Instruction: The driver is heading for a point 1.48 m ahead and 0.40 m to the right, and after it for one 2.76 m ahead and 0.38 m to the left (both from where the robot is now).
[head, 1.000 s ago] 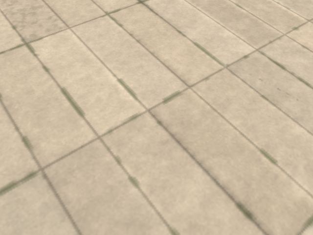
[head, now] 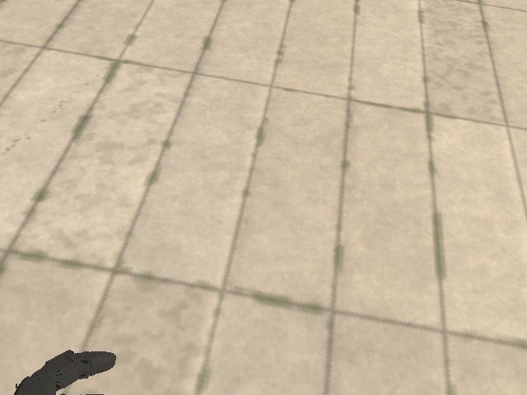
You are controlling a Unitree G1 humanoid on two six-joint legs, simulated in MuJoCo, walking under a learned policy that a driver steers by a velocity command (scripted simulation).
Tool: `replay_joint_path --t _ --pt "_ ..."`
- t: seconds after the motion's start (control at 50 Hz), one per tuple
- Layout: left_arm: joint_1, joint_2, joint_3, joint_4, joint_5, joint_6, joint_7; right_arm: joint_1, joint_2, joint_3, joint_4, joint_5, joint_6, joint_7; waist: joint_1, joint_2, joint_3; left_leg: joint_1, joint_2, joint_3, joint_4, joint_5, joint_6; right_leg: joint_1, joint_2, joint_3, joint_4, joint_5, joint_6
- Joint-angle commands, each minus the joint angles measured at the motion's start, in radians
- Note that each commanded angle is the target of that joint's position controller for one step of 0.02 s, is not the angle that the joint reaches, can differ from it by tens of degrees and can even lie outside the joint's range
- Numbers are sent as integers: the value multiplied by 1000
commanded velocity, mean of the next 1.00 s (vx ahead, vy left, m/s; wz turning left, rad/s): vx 0.97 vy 0.00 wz -0.52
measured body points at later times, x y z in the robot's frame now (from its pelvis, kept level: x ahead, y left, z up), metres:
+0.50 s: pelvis +0.44 +0.00 +0.00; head +0.46 +0.01 +0.45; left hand +0.40 +0.28 -0.13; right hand +0.70 -0.22 -0.02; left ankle +0.65 +0.15 -0.70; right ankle +0.29 -0.12 -0.73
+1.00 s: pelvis +0.84 -0.08 -0.04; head +0.85 -0.11 +0.41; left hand +1.19 -0.03 -0.07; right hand +0.66 -0.31 -0.17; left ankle +0.69 +0.16 -0.72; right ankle +0.97 -0.23 -0.72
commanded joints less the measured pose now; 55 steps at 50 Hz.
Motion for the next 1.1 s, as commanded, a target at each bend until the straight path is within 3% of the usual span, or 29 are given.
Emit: replay_joint_path --t 0.02,0.08,0.12,0.14,0.16,0.18,0.2,0.22,0.24,0.26,0.3,0.38,0.5,0.54,0.56,0.58,0.6,0.62,0.66,0.72,0.88,0.94,0.98,1.0,1.02,1.04,1.06,1.08,1.1 --pt "-222 69 6 -135 -11 -32 -13 20 -178 -50 -2 11 -15 -10 -15 165 153 -146 232 -79 -107 353 118 38 26 -29 -97 21 -36" --pt "-128 115 25 -128 -16 -28 -8 11 -209 -56 19 -15 2 -14 51 224 37 -26 251 -59 55 908 89 188 88 -84 -79 -115 -85" --pt "201 175 57 -69 -30 -2 23 -32 -222 -53 22 -43 23 -15 240 254 -178 -129 220 -14 455 1280 56 607 105 -114 -4 -207 -149" --pt "457 214 63 -22 -16 15 42 -49 -151 -28 1 -64 17 -16 329 154 -344 -424 170 -29 808 973 40 1008 -83 106 99 -398 -199" --pt "511 256 72 23 1 7 26 138 17 15 -5 -14 -10 8 179 -337 -539 -760 -43 -83 1185 -58 -16 1288 -316 741 -129 -960 -371" --pt "516 138 46 30 -1 1 27 -26 -116 1 -10 23 -32 15 265 -287 -422 -839 -18 -82 1231 -76 2 1206 -269 864 -321 -994 -309" --pt "446 115 40 40 2 4 34 -163 -158 -12 -52 40 -47 23 249 -181 -240 -910 33 -39 1245 -30 13 1076 -251 705 -316 -863 -295" --pt "414 124 41 35 9 5 32 -255 -141 2 -78 14 -66 24 227 2 -155 -877 65 -17 1185 8 22 910 -208 620 -335 -690 -291" --pt "371 114 37 28 23 3 28 -287 -117 2 -92 -7 -78 27 172 57 -84 -848 85 -16 1115 37 19 764 -172 561 -353 -594 -307" --pt "334 79 25 20 36 1 30 -262 -98 5 -92 -9 -78 33 114 36 -60 -800 111 -34 1076 60 14 667 -140 530 -382 -567 -320" --pt "302 52 16 15 12 6 35 -236 -76 11 -85 -16 -72 35 60 6 2 -791 131 -20 973 43 -16 558 -118 483 -440 -545 -347" --pt "299 101 33 5 -18 3 69 -395 -62 33 -159 -46 -82 42 62 -1 120 -691 139 31 630 279 -104 289 -65 330 -494 -445 -313" --pt "412 146 58 16 -46 27 81 -486 -136 -8 -179 -2 -80 32 99 -17 74 -424 67 20 328 422 -154 403 -87 341 -384 -421 -209" --pt "430 134 51 26 -19 49 74 -326 -191 -50 -156 13 -78 20 -2 -30 -31 -249 49 56 328 259 -115 450 -47 311 -117 -205 -159" --pt "397 87 32 2 10 53 68 -112 -221 -69 -122 12 -71 11 -114 -22 -193 26 130 3 399 173 -84 324 1 261 186 -191 -114" --pt "543 -88 -15 -38 -4 37 67 19 -334 -92 -92 -29 -57 11 -42 373 -401 354 394 -491 253 -224 48 51 108 160 620 -609 -75" --pt "557 -55 -26 -62 -68 28 71 28 -324 -91 -76 -25 -53 30 -21 548 -446 364 481 -888 37 -584 108 -123 67 158 849 -629 -81" --pt "439 23 -8 -55 -79 33 78 -57 -234 -74 -87 -18 -50 25 -41 381 -257 235 450 -752 11 -508 83 -207 19 120 925 -536 -78" --pt "275 56 3 -75 -30 46 71 -130 -149 -56 -61 -40 -41 21 -24 133 -78 -7 376 -391 60 -103 53 -168 -63 85 854 -439 -86" --pt "233 18 9 -105 -41 90 44 -210 -69 -41 -19 -40 -49 16 53 174 5 -174 315 -121 18 124 36 -83 -125 97 740 -425 -89" --pt "13 26 -7 -178 -17 86 -8 -207 -198 -71 22 -32 -55 1 51 13 151 -205 267 295 -121 399 0 -44 -88 -53 306 -62 -106" --pt "-13 77 13 -190 -26 75 -21 -153 -278 -84 34 -32 -39 0 80 80 93 -95 261 366 10 1086 -27 144 40 -191 191 -97 -157" --pt "186 145 51 -154 -36 86 -15 -161 -332 -97 24 -21 -16 -4 214 168 -35 -80 296 361 317 1495 -19 395 114 -210 213 -231 -204" --pt "423 205 88 -87 -30 99 -2 -195 -326 -94 7 -19 -16 -4 331 155 -145 -213 288 334 583 1477 -13 709 126 -163 174 -229 -251" --pt "564 231 102 -21 -36 114 22 -202 -246 -70 13 -16 -29 -1 371 4 -148 -481 161 323 996 693 -55 986 57 -10 84 -201 -292" --pt "430 296 87 -59 -14 97 27 -24 -62 -10 -42 -29 -63 14 132 -332 -250 -829 -3 185 1375 -191 -75 1179 -144 519 -30 -397 -437" --pt "432 217 74 -92 1 79 26 -88 -164 -15 -61 12 -102 22 202 -187 -410 -903 20 -7 1385 -107 -45 1185 -252 815 -281 -799 -482" --pt "438 187 69 -68 6 58 24 -217 -204 -27 -81 49 -109 19 218 -40 -221 -941 54 4 1319 -29 -29 1014 -250 799 -379 -856 -422" --pt "375 176 62 -57 7 37 18 -265 -179 -20 -95 42 -108 9 157 94 -85 -922 99 10 1218 31 -26 824 -232 718 -390 -758 -389"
